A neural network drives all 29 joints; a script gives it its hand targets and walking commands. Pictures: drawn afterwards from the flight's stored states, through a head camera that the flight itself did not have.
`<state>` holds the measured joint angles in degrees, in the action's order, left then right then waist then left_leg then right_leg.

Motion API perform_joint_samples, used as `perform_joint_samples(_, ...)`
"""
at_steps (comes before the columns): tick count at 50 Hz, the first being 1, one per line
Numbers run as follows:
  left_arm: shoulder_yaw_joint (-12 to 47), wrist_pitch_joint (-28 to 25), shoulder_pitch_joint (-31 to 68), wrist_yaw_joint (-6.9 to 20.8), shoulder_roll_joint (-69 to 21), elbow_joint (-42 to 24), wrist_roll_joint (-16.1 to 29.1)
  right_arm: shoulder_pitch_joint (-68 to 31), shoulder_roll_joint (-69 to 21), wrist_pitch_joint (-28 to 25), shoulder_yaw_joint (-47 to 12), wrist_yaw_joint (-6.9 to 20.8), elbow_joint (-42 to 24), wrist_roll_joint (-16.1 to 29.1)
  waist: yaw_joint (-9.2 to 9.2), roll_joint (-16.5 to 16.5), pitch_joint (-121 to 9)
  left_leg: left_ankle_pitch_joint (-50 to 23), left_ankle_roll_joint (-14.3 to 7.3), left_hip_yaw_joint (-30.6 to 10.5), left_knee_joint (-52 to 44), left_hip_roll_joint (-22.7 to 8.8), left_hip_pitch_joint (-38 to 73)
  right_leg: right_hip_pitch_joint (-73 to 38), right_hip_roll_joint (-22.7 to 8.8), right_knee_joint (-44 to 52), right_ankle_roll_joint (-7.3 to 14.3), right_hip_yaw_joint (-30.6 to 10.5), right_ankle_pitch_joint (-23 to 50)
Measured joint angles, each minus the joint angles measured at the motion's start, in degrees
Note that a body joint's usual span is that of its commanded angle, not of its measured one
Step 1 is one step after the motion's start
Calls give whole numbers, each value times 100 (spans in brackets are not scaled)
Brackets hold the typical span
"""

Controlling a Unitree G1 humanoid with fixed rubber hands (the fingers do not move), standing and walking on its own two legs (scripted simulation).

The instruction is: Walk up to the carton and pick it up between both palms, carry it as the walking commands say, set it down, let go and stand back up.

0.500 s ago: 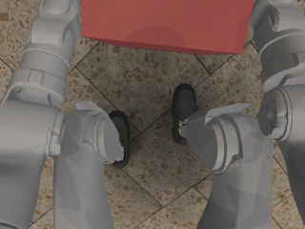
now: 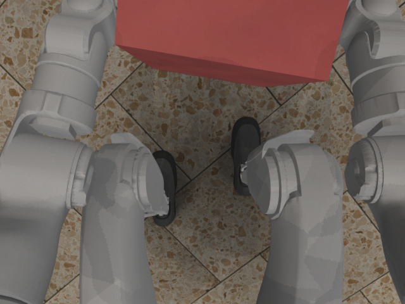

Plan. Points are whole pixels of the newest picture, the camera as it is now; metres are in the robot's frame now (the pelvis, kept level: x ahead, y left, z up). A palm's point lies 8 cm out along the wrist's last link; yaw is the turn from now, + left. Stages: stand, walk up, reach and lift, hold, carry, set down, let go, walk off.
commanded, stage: reach and lift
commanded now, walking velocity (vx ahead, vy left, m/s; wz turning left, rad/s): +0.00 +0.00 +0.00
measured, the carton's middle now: (223, 16) +0.52 -0.06 -0.21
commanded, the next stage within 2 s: none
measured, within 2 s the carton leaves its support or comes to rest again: neither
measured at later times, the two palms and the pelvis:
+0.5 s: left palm out of the picture +0.56 +0.11 -0.07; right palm out of the picture +0.53 -0.24 -0.09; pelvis +0.00 +0.00 +0.01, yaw +0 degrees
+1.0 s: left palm out of the picture +0.53 +0.12 +0.00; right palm out of the picture +0.50 -0.23 -0.01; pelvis -0.01 +0.01 +0.07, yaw +0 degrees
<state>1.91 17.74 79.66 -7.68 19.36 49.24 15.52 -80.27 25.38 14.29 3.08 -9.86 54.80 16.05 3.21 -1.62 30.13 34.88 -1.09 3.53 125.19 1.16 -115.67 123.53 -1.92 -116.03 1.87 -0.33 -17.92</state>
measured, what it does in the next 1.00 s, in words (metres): rises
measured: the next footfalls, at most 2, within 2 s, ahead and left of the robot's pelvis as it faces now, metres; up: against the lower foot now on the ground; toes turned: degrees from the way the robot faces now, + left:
none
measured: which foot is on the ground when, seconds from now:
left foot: down 0.00-1.00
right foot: down 0.00-1.00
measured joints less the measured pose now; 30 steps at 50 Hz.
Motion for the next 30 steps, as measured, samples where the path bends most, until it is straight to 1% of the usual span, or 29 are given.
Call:
perform_joint_samples(9, -295, 231, 1, 100, -15, -75, -73, -56, -66, 233, 71, -53, -77, 0, 0, -58, -3, 0, -4, 0, 0, 18, 177, -188, 0, 0, -13, -7, -11)
perform_joint_samples(15, -455, 419, 1, 108, -90, -237, -177, 50, -83, 431, 256, -62, -345, -25, 0, -117, 1, 10, -18, 0, 0, 35, 299, -324, 0, 0, -38, -14, -36)
perform_joint_samples(22, -764, 606, 0, 172, -244, -331, -380, 208, -162, 670, 551, -47, -643, -213, 0, -139, -1, 60, -34, -5, -14, 61, 531, -564, 0, 1, -62, -20, -107)
perform_joint_samples(30, -997, 822, -101, 224, -341, -599, -520, 412, -294, 916, 801, -16, -1053, -473, 0, -139, -2, 82, -35, -15, -185, 124, 842, -896, 0, 123, -95, -41, -199)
